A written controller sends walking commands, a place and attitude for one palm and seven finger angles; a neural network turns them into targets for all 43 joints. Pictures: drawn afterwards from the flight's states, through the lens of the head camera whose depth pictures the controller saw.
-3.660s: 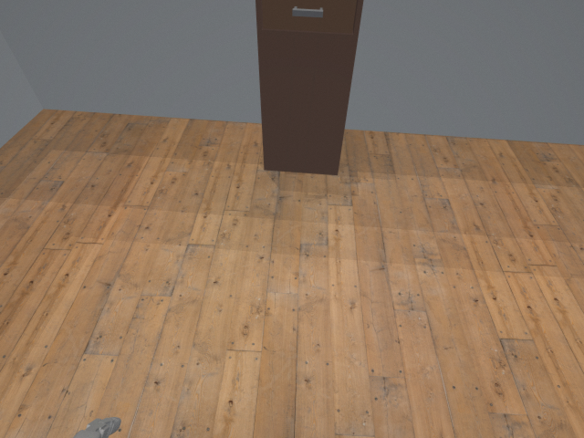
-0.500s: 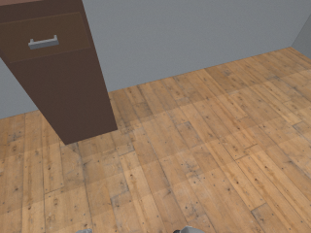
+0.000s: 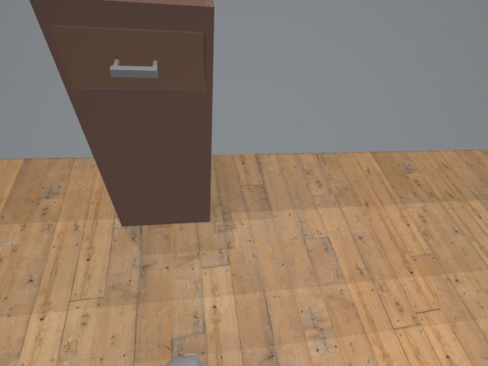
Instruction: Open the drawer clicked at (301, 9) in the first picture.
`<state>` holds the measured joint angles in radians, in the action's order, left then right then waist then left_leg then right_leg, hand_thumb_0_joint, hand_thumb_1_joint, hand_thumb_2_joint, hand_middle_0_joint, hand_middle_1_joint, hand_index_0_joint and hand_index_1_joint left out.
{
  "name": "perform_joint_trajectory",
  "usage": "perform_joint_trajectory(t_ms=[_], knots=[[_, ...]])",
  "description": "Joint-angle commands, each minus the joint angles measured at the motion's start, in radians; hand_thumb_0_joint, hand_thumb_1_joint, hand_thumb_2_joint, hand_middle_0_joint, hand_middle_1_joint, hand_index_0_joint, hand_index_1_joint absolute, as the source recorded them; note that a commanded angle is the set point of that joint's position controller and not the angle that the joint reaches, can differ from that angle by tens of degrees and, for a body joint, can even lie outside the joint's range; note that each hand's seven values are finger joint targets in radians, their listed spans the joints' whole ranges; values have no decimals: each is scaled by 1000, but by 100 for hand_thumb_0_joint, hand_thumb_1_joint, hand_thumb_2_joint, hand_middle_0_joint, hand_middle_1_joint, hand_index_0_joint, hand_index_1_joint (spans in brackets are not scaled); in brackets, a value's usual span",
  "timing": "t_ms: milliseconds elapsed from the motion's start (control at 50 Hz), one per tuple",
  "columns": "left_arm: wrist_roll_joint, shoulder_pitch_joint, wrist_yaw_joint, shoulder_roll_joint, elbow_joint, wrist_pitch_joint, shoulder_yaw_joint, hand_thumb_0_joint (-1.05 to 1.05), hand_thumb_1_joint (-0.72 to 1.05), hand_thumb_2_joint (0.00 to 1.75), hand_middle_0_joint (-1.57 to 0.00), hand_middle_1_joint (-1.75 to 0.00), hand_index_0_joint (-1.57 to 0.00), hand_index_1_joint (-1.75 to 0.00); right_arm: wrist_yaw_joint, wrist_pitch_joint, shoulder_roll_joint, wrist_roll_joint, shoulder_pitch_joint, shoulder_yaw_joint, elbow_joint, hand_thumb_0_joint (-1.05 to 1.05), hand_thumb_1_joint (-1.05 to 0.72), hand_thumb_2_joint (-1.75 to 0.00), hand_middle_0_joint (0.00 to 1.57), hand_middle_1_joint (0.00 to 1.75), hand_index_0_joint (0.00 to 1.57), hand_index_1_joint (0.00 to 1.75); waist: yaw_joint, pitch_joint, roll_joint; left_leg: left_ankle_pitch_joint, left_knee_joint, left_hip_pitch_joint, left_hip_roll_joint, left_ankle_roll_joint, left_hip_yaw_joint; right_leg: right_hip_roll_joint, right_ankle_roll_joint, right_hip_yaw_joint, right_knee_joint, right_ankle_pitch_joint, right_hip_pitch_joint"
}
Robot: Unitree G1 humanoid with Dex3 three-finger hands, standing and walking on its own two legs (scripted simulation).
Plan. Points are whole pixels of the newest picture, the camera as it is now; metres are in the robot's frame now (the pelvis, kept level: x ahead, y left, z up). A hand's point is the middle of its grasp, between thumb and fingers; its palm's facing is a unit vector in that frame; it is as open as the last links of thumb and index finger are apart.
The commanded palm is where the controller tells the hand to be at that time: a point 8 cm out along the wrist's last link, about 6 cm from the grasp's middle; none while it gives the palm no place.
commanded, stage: turn to face it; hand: left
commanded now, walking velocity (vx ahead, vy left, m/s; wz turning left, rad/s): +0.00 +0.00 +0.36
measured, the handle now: (135, 67) +0.77 +0.34 +0.06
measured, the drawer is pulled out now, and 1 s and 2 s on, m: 0.00 0.00 0.00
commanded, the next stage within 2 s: take the last steps up to it in 0.46 s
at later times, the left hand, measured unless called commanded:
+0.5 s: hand out of the picture +0.06 +0.17 -0.14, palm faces +0.15 -0.95 -0.27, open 7.4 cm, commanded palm none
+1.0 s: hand out of the picture -0.12 +0.12 -0.14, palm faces +0.39 -0.90 -0.18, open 7.3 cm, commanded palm none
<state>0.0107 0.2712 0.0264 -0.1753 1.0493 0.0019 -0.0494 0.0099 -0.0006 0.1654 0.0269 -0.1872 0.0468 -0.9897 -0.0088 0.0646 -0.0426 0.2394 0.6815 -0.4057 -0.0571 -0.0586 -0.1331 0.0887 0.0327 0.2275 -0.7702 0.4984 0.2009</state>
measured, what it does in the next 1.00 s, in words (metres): steps on the spot, turning left: right foot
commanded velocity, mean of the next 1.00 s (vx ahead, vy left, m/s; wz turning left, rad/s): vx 0.14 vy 0.02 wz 0.17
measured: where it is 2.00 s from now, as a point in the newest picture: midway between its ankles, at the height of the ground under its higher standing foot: (208, 343)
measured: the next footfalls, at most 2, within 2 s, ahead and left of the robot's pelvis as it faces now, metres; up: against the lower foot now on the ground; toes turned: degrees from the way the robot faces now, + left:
right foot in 0.50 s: +0.05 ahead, -0.14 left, +0.00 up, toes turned +4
left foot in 1.02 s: +0.05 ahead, +0.14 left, +0.00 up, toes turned +23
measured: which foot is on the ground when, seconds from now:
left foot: down 0.00-0.50, up 0.52-1.00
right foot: up 0.00-0.48, down 0.50-1.00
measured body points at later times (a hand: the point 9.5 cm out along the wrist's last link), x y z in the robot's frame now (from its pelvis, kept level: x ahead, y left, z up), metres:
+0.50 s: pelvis +0.00 -0.03 +0.01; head +0.01 -0.05 +0.46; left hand +0.05 +0.22 -0.12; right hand +0.07 -0.26 -0.15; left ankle +0.08 +0.08 -0.72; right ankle +0.00 -0.15 -0.72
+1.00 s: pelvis +0.03 -0.01 +0.02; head +0.05 +0.00 +0.47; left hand -0.14 +0.17 -0.12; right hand +0.17 -0.21 -0.13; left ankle +0.00 +0.12 -0.70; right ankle +0.01 -0.15 -0.72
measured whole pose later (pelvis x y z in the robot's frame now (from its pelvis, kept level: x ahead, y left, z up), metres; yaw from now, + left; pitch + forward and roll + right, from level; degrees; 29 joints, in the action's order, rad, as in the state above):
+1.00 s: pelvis +0.03 -0.01 +0.02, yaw +15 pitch +0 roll +1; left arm 0.03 0.48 0.01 -0.14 1.14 -0.03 -0.04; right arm 0.03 -0.01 0.20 0.02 -0.18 0.06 -1.03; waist -0.08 0.02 -0.01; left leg 0.32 0.59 -0.30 -0.07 0.02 -0.10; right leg 0.11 0.04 0.18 -0.41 0.30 0.10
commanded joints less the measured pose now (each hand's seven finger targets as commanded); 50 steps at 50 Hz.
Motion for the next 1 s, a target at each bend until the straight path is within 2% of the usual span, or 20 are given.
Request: perform_joint_trajectory(t_ms=[0,60,100,200,340,400,440,460,480,500,520,540,560,600,700,800,820,900,960,980], knots=[[6,-22,4,-91,-101,4,-26,0,90,90,-20,-30,-20,-30,-30,5,207,-6,-121,38,32,0,-90,-90,20,30,20,30,50,-132,286,-318,-384,260,-313,-139,446,19,16,-183,-419,84,328],[13,1,-8,-88,-77,11,-32,0,90,90,-20,-30,-20,-30,-34,11,171,-6,-37,27,61,0,-90,-90,20,30,20,30,16,-115,146,-195,-408,198,-232,-92,336,22,28,-208,-413,-83,312],[13,27,-7,-83,-72,19,-32,0,90,90,-20,-30,-20,-30,-32,14,171,-11,-32,30,64,0,-90,-90,20,30,20,30,13,-141,146,-162,-420,202,-201,-83,296,16,33,-203,-380,-124,292],[13,1,0,-82,-89,30,-34,0,90,90,-20,-30,-20,-30,-30,6,171,-9,-57,39,58,0,-90,-90,20,30,20,30,27,-130,125,-114,-438,233,-205,-104,326,7,44,-201,-269,-116,297],[10,-36,3,-77,-120,33,-24,0,90,90,-20,-30,-20,-30,-25,-12,189,0,-62,47,51,0,-90,-90,20,30,20,30,39,-93,171,-4,-447,181,-200,-120,399,-24,26,-193,-51,-43,205],[4,18,8,-74,-108,29,-20,0,90,90,-20,-30,-20,-30,-19,-19,195,1,-45,52,52,0,-90,-90,20,30,20,30,18,-102,181,14,-439,133,-178,-103,408,-52,10,-178,83,-82,98],[2,84,11,-80,-89,20,-21,0,90,90,-20,-30,-20,-30,-16,-22,184,-6,-22,52,57,0,-90,-90,20,30,20,30,-18,-107,154,32,-392,48,-131,-54,369,-53,0,-161,305,-218,-59],[8,113,16,-110,-85,12,-26,0,90,90,-20,-30,-20,-30,-12,-24,149,-13,-22,50,61,0,-90,-90,20,30,20,30,-28,-96,70,90,-304,-43,-68,-2,312,12,-22,-228,439,-231,-147],[23,104,22,-193,-98,4,-38,0,90,90,-20,-30,-20,-30,-8,-28,84,-22,-30,39,80,0,-90,-90,20,30,20,30,-22,-65,-181,177,-84,-185,63,69,175,234,-105,-494,565,-89,-157],[19,37,22,-245,-136,9,-43,0,90,90,-20,-30,-20,-30,-9,-36,108,-14,3,47,101,0,-90,-90,20,30,20,30,-30,-11,-243,267,147,-167,88,85,140,385,-190,-584,633,-71,35],[14,-39,27,-223,-161,10,-41,0,90,90,-20,-30,-20,-30,-4,-48,139,-7,-16,61,93,0,-90,-90,20,30,20,30,4,-8,-154,238,302,-111,61,77,175,371,-205,-509,637,-45,149],[12,-99,28,-182,-168,4,-37,0,90,90,-20,-30,-20,-30,-3,-59,125,-3,-27,60,66,0,-90,-90,20,30,20,30,31,40,-164,190,368,-106,44,76,185,288,-171,-448,626,-66,196],[9,-105,22,-151,-164,-4,-27,0,90,90,-20,-30,-20,-30,-2,-59,114,0,-58,55,41,0,-90,-90,20,30,20,30,43,49,-114,134,416,-117,36,85,166,239,-148,-385,607,-124,155],[5,-32,11,-126,-134,-24,-17,0,90,90,-20,-30,-20,-30,4,-47,95,3,-91,47,22,0,-90,-90,20,30,20,30,29,32,-71,65,429,-166,25,101,142,199,-118,-310,573,-205,34],[11,149,4,-117,-56,-55,-19,0,90,90,-20,-30,-20,-30,11,-22,94,8,-17,41,31,0,-90,-90,20,30,20,30,-44,-2,-74,50,353,-253,-23,116,126,243,-138,-340,579,-201,-183],[23,212,-6,-126,-7,-66,-18,0,90,90,-20,-30,-20,-30,18,-7,79,2,47,28,42,0,-90,-90,20,30,20,30,-63,21,-119,90,174,-214,-37,103,87,258,-163,-340,604,-176,-196],[26,229,-7,-123,7,-65,-17,0,90,90,-20,-30,-20,-30,19,-3,73,1,66,25,44,0,-90,-90,20,30,20,30,-73,25,-128,118,132,-188,-30,98,71,256,-165,-341,601,-188,-192],[26,217,-11,-144,35,-60,-20,0,90,90,-20,-30,-20,-30,21,10,48,-8,59,10,40,0,-90,-90,20,30,20,30,-58,19,-149,125,-25,-30,-4,74,24,240,-161,-280,575,-209,-109],[14,175,-13,-133,50,-51,-19,0,90,90,-20,-30,-20,-30,11,28,58,-9,-52,5,-5,0,-90,-90,20,30,20,30,5,-7,-106,10,-248,262,31,71,-43,166,-108,-187,464,-186,43],[10,171,-16,-102,50,-48,-12,0,90,90,-20,-30,-20,-30,0,37,100,-10,-130,13,-37,0,-90,-90,20,30,20,30,40,-46,5,16,-295,420,-1,62,-5,123,-76,-142,348,-188,126]])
